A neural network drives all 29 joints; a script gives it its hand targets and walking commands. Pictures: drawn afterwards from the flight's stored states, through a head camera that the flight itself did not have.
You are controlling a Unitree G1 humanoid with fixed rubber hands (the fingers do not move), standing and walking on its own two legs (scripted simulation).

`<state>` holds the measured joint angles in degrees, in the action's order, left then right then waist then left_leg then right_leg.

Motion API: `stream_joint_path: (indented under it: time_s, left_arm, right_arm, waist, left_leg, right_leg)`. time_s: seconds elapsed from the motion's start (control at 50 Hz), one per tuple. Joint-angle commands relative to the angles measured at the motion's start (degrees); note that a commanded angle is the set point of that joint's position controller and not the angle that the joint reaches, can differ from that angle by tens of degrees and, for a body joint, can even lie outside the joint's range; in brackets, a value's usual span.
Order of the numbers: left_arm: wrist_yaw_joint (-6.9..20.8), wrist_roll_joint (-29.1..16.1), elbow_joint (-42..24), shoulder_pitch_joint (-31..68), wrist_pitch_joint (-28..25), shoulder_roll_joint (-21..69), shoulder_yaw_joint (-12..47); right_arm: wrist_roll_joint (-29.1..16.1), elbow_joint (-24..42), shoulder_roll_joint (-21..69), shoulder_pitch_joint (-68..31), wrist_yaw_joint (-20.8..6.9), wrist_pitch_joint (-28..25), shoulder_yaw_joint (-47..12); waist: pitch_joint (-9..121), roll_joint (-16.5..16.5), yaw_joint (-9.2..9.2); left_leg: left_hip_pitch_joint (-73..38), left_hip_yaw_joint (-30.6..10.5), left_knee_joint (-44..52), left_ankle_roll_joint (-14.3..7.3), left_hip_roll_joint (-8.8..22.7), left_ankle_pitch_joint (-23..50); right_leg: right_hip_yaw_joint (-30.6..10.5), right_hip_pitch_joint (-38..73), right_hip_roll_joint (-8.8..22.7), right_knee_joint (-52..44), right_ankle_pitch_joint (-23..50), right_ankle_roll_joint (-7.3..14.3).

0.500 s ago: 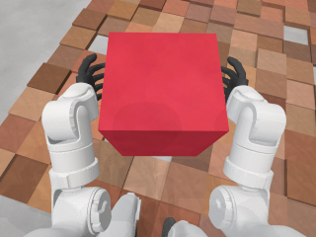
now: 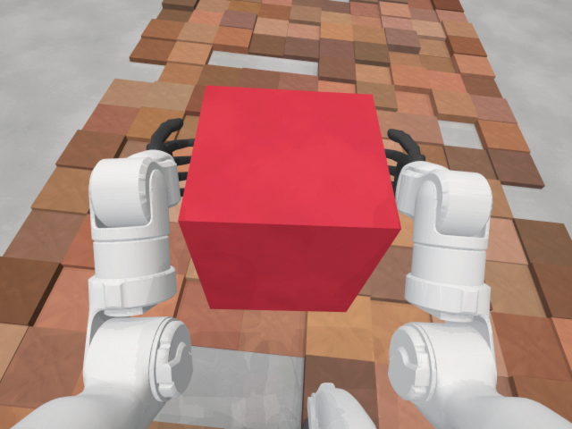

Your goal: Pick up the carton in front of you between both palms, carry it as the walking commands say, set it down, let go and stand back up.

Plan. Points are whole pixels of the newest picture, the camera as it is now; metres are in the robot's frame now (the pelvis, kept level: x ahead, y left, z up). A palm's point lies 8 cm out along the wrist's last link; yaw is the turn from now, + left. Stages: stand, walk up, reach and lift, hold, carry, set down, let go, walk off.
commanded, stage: carry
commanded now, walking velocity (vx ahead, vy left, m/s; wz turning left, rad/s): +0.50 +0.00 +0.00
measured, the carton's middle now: (284, 211) +0.39 -0.02 +0.08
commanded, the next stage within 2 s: none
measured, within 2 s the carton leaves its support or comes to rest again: neither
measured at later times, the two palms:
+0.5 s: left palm (147, 75) +0.67 +0.20 +0.10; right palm (312, 67) +0.70 -0.10 +0.10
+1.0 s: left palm (164, 3) +0.97 +0.21 +0.09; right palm (295, 10) +0.96 -0.09 +0.09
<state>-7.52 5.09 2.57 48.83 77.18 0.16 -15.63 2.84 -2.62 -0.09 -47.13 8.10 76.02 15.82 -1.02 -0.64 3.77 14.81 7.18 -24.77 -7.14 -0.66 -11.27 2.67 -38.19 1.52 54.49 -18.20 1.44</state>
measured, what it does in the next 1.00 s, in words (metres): walks ahead: right foot, then left foot 0.03 m lower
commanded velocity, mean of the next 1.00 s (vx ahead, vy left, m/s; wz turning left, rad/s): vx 0.36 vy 0.00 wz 0.00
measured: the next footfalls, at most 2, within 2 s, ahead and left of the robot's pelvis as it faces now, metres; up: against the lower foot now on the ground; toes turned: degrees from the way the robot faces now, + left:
right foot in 0.16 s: +0.28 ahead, -0.12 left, +0.01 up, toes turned -4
left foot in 0.52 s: +0.50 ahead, +0.14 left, -0.02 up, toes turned +7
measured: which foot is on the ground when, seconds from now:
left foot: down 0.00-0.22, up 0.24-0.50, down 0.52-1.00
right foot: up 0.00-0.14, down 0.16-0.52, up 0.54-0.98, down 1.00-1.00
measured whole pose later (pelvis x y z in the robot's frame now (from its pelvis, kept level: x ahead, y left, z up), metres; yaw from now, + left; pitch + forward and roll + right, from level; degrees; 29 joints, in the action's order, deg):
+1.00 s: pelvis +0.60 +0.06 -0.04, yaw +2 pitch +4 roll -1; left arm -7.6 3.8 0.8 39.1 70.1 1.4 -11.4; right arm 2.2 0.6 0.6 -36.7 7.7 69.6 12.8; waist 0.0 -0.4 1.0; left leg 7.3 4.9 -33.7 -2.8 -0.4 -24.7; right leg 9.5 -40.2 -1.4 42.2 -5.0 5.7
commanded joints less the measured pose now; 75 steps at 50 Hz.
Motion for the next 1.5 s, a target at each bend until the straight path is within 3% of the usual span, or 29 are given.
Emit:
stream_joint_path:
  time_s: [0.0, 0.1, 0.14, 0.16, 0.18, 0.2, 0.22, 0.26, 0.3, 0.42, 0.48, 0.5, 0.52, 0.54, 0.56, 0.6, 0.84, 0.9, 0.94, 0.96, 0.98, 1.0, 1.02, 1.08, 1.12, 1.22, 1.32, 1.4, 1.48]
  left_arm:
    - [8.8, -21.4, -4.3, 38.7, -1.9, 57.6, 34.2]
    - [10.3, -21.6, -0.4, 37.4, -0.9, 56.3, 35.0]
    - [11.2, -21.8, 2.1, 37.1, -0.7, 56.2, 34.1]
    - [11.5, -21.3, 3.1, 38.7, -1.0, 56.4, 34.0]
    - [11.7, -20.4, 5.1, 35.6, -1.7, 56.7, 32.9]
    - [11.8, -19.8, 5.6, 32.3, -2.6, 57.0, 32.1]
    - [11.9, -19.8, 5.3, 31.8, -3.0, 57.3, 31.4]
    - [12.4, -21.8, 1.2, 35.5, -4.0, 61.6, 33.0]
    - [13.0, -25.1, -4.3, 40.0, -5.4, 65.6, 35.9]
    - [14.5, -28.8, -9.1, 35.9, -8.1, 66.5, 42.8]
    - [14.6, -29.5, -9.4, 34.9, -9.0, 64.1, 45.2]
    - [14.5, -29.6, -9.0, 35.0, -8.9, 62.4, 45.5]
    - [14.4, -29.5, -7.4, 34.4, -8.3, 60.5, 45.0]
    - [14.0, -29.0, -4.6, 33.2, -7.3, 59.9, 43.7]
    - [13.6, -28.9, -4.4, 31.7, -6.7, 58.6, 43.0]
    - [13.4, -29.8, -4.8, 34.9, -6.3, 60.9, 43.0]
    - [11.6, -23.7, -2.4, 27.9, -9.5, 64.6, 41.9]
    - [11.2, -23.3, -4.5, 28.5, -9.4, 61.6, 41.6]
    - [10.9, -23.5, -6.2, 28.0, -8.8, 59.1, 41.1]
    - [10.9, -23.6, -7.7, 28.9, -8.4, 58.1, 40.9]
    - [11.1, -24.0, -8.7, 29.2, -8.0, 57.0, 40.6]
    - [11.3, -24.1, -9.1, 29.9, -7.6, 55.1, 40.1]
    - [11.3, -24.9, -7.6, 27.5, -7.1, 55.0, 39.7]
    - [11.9, -28.1, -15.5, 34.9, -5.5, 56.9, 40.7]
    - [12.2, -29.4, -17.0, 37.4, -4.1, 57.0, 40.5]
    - [13.7, -29.2, -12.1, 37.4, -1.8, 56.3, 40.2]
    - [15.2, -28.2, -4.7, 39.7, -1.8, 58.6, 39.2]
    - [15.4, -26.4, 1.8, 39.6, -2.3, 60.3, 37.1]
    - [16.2, -25.1, 10.0, 34.6, -4.2, 64.7, 34.1]
  right_arm:
    - [-28.2, 8.5, 60.7, -47.1, -14.5, -0.2, -36.0]
    - [-25.8, 3.4, 58.4, -43.0, -14.7, -0.2, -35.8]
    - [-25.6, 1.1, 58.8, -43.6, -14.9, -0.5, -35.8]
    - [-26.1, 0.5, 60.0, -44.9, -15.0, -0.4, -36.0]
    - [-26.5, 1.0, 60.9, -46.5, -15.2, -0.3, -36.1]
    - [-26.8, 0.8, 62.4, -45.9, -15.6, -0.3, -36.3]
    - [-27.0, -0.6, 64.9, -45.2, -15.8, -0.5, -36.5]
    - [-25.6, -2.1, 66.7, -44.2, -15.6, -1.7, -35.3]
    - [-24.0, -0.8, 67.7, -42.3, -14.9, -3.0, -35.3]
    - [-19.2, 3.5, 64.2, -32.2, -11.8, -6.4, -37.9]
    - [-18.9, 5.1, 60.7, -29.7, -12.3, -6.8, -39.2]
    - [-19.1, 5.2, 58.8, -29.2, -12.6, -6.6, -38.9]
    - [-18.9, 3.7, 55.9, -28.5, -12.7, -6.1, -38.0]
    - [-18.1, 1.8, 52.2, -29.6, -12.4, -5.7, -36.4]
    - [-18.9, 1.8, 52.8, -27.8, -12.4, -5.5, -36.6]
    - [-20.7, 5.4, 55.3, -31.6, -12.9, -5.4, -37.0]
    - [-25.7, 7.2, 63.0, -33.3, -16.3, -8.2, -42.2]
    - [-27.4, 10.1, 61.6, -36.0, -15.9, -8.2, -43.8]
    - [-28.3, 11.6, 60.4, -36.8, -15.3, -7.6, -44.0]
    - [-28.4, 12.3, 59.8, -37.2, -14.9, -7.3, -44.0]
    - [-28.3, 12.8, 58.8, -37.7, -14.5, -7.0, -43.9]
    - [-28.1, 13.3, 58.6, -38.2, -14.1, -6.2, -43.5]
    - [-27.3, 12.9, 56.6, -36.4, -13.6, -5.1, -42.2]
    - [-25.1, 15.6, 54.8, -38.8, -12.2, -3.4, -39.5]
    - [-23.2, 15.3, 53.8, -38.5, -11.4, -2.3, -37.8]
    - [-18.1, 7.7, 53.2, -33.4, -10.7, -0.7, -36.3]
    - [-19.0, 3.1, 56.8, -38.0, -12.2, -0.6, -36.9]
    - [-20.4, -2.5, 58.8, -38.9, -14.0, -1.0, -35.5]
    - [-20.7, -9.3, 62.8, -35.5, -15.7, -2.8, -32.6]
  waist:
    - [30.4, -7.7, 0.04]
    - [25.1, -6.4, 2.34]
    - [25.4, -7.7, -0.36]
    - [28.9, -0.6, -2.75]
    - [35.0, 5.0, -6.36]
    - [36.4, 15.7, -10.29]
    - [37.3, 16.3, -10.02]
    - [34.1, 6.3, -10.38]
    - [31.8, 7.7, -8.26]
    - [31.5, 10.6, -8.1]
    - [31.5, 6.6, -3.51]
    - [31.0, 1.0, -1.71]
    - [31.1, -8.3, -2.09]
    - [36.6, -16.5, -2.28]
    - [38.3, -14.7, -1.71]
    - [33.4, -7.8, -1.67]
    - [26.7, -6.3, -0.24]
    - [23.2, -5.7, -0.72]
    - [26.5, -10.2, -3.92]
    - [30.1, -9.1, -6.91]
    - [33.3, -6.1, -8.62]
    - [39.3, 10.3, -8.57]
    - [46.5, 15.0, -9.07]
    - [38.4, 4.2, -6.33]
    - [36.5, 2.8, -6.16]
    - [37.7, 4.9, -6.49]
    - [35.3, 5.8, -5.53]
    - [30.6, -6.0, -4.79]
    - [28.4, -3.2, -5.24]
  left_leg:
    - [-27.4, -11.4, 0.1, -3.7, 13.5, 37.8]
    - [-31.0, -8.0, -4.1, -1.8, 10.2, 41.0]
    - [-23.9, -4.8, -8.3, 1.2, 9.5, 45.6]
    - [-14.6, -2.3, -18.9, 3.9, 6.5, 44.1]
    - [2.4, -2.5, -29.5, 7.2, 5.5, 31.4]
    - [19.8, -2.8, -43.3, 9.1, -0.2, -5.4]
    - [30.6, -7.7, -52.6, 8.8, -0.8, -20.4]
    - [35.2, -11.9, -46.6, 7.0, 3.8, -15.2]
    - [30.6, -11.4, -33.2, 7.3, 4.9, -11.3]
    - [9.7, -2.9, -1.8, 10.0, 0.8, 13.9]
    - [-12.5, 1.6, 3.3, 9.3, 1.6, 26.2]
    - [-20.8, -0.1, 2.4, 9.9, 4.0, 22.3]
    - [-29.7, -13.7, -3.9, 9.3, 14.2, 43.0]
    - [-39.8, -29.1, -4.0, 2.5, 22.7, 34.8]
    - [-37.5, -34.2, -0.3, -1.0, 24.3, 14.5]
    - [-31.0, -27.2, 0.8, 0.1, 18.8, 17.0]
    - [-30.6, -13.7, -2.2, -2.9, 13.8, 44.0]
    - [-21.1, -7.9, -0.9, -1.8, 10.5, 47.8]
    - [-14.7, -3.9, -8.4, 0.7, 10.3, 64.0]
    - [-12.0, -1.8, -16.1, 3.3, 9.9, 63.2]
    - [-5.8, -2.0, -24.3, 5.4, 7.5, 47.8]
    - [10.5, -2.7, -42.5, 9.9, -1.7, -2.1]
    - [13.4, -10.4, -53.7, 9.1, -4.8, -20.2]
    - [18.7, -12.0, -47.5, 6.2, 1.3, -17.4]
    - [15.5, -11.1, -37.7, 6.8, 1.9, -15.2]
    - [8.2, -7.6, -17.5, 8.0, -0.3, -12.9]
    - [-3.5, -5.5, 2.7, 6.8, 0.7, 4.2]
    - [-10.4, -15.7, 0.5, 0.9, 13.2, 21.9]
    - [-6.4, -12.6, 0.2, 2.9, 10.4, 17.0]
  right_leg:
    - [2.3, -2.7, -0.7, -6.0, 7.0, 0.7]
    - [3.7, -0.4, -2.5, -24.6, 20.6, 0.7]
    - [6.0, 14.9, -4.1, -31.5, 24.6, 2.1]
    - [7.0, 31.7, -3.8, -31.2, 30.1, 5.2]
    - [-2.6, 52.0, 2.7, -26.5, 33.3, 11.7]
    - [-18.9, 62.1, 12.2, -28.4, 40.5, 17.9]
    - [-26.2, 67.1, 17.0, -27.6, 42.6, 20.7]
    - [-21.9, 63.0, 15.7, -28.5, 37.9, 16.4]
    - [-16.3, 56.1, 12.7, -31.3, 29.0, 12.1]
    - [-0.1, 40.7, 4.4, -28.9, 25.2, 8.3]
    - [4.5, 26.7, 1.9, -15.6, 18.8, 6.7]
    - [5.3, 18.2, -0.1, -6.7, 9.2, 5.8]
    - [2.2, 5.9, -2.5, 4.5, -11.7, 4.0]
    - [-1.9, -4.1, -3.7, 14.6, -14.3, 1.8]
    - [-4.6, -7.6, -1.1, 19.3, -12.5, 0.9]
    - [-4.0, -9.4, 1.0, 19.2, -4.1, -0.8]
    - [3.2, -21.3, 0.5, 16.6, -0.3, 0.3]
    - [6.9, -7.1, -2.2, -5.0, 5.2, 1.2]
    - [11.5, 10.0, -7.0, -10.5, 10.2, 3.4]
    - [10.2, 22.0, -6.6, -19.2, 19.7, 4.4]
    - [5.1, 34.3, -2.7, -26.6, 32.6, 5.5]
    - [-15.8, 51.5, 14.6, -23.0, 69.9, 14.5]
    - [-26.2, 55.6, 19.2, -24.0, 72.7, 20.4]
    - [-17.9, 47.4, 13.9, -26.2, 48.6, 15.3]
    - [-13.9, 42.3, 11.3, -27.5, 42.8, 13.3]
    - [-8.8, 40.0, 10.8, -28.2, 43.0, 12.6]
    - [-4.8, 34.0, 7.9, -25.8, 29.5, 9.9]
    - [-2.2, 21.6, 2.0, -25.2, 1.2, 3.3]
    - [-3.6, 25.7, 3.1, -26.3, 11.0, 3.7]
